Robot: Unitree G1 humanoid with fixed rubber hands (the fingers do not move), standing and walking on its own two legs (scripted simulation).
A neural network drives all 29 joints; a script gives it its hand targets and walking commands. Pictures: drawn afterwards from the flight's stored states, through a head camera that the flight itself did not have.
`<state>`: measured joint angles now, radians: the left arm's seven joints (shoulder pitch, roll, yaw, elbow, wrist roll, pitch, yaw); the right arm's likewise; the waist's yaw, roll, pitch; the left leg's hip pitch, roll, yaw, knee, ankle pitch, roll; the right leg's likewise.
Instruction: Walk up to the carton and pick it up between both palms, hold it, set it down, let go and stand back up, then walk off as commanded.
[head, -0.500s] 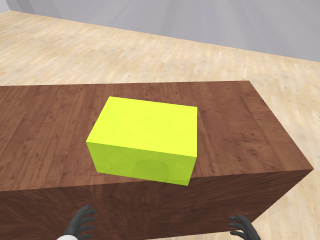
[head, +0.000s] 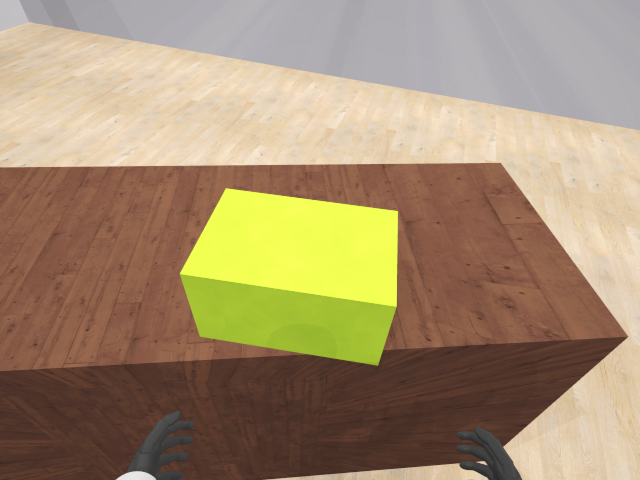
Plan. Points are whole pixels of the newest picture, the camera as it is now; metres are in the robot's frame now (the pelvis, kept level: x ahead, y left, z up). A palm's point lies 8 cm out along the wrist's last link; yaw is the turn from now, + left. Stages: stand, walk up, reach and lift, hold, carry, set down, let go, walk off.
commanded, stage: let go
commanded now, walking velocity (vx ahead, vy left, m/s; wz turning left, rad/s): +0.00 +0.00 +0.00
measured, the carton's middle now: (299, 273) +0.44 +0.06 -0.01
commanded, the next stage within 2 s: stand in 0.04 s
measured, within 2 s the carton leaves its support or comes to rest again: neither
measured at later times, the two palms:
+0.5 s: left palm out of the picture +0.08 +0.33 -0.10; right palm out of the picture +0.09 -0.28 -0.10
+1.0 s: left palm out of the picture -0.03 +0.32 -0.12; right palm out of the picture +0.08 -0.33 -0.14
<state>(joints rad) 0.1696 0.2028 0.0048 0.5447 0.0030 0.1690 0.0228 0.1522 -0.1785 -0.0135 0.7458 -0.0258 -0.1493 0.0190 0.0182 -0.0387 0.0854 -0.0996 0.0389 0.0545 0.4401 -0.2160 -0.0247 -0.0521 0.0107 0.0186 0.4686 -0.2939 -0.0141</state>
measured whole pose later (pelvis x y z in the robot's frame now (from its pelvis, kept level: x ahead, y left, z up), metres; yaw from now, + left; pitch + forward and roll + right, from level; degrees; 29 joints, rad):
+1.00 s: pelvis -0.09 -0.01 -0.05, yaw +5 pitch -6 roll +0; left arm 0.21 0.42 0.06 0.76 0.04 0.05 0.00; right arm 0.12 -0.47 -0.08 0.72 -0.02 0.09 -0.02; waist 0.02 0.06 0.21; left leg -0.54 -0.08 -0.16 1.06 -0.49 0.03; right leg -0.38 0.07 0.01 0.90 -0.41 -0.05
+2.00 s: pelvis -0.39 +0.04 -0.04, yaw +5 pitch -5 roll +0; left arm 0.19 0.44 0.07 0.70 0.02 0.04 0.02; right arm 0.22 -0.42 -0.08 0.74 -0.02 0.05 0.01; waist 0.01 -0.01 0.18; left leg -0.33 -0.08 -0.05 0.85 -0.42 0.04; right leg -0.50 0.04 0.15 0.92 -0.43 0.02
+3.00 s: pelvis -0.68 +0.02 -0.04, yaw +2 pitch -7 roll -2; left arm 0.26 0.42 0.08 0.86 0.04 0.01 -0.02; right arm 0.25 -0.43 -0.08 0.86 -0.02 -0.01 -0.02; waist 0.01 0.01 0.11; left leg -0.41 -0.04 -0.14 0.91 -0.51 0.03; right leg -0.30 0.07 0.02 0.80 -0.38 -0.02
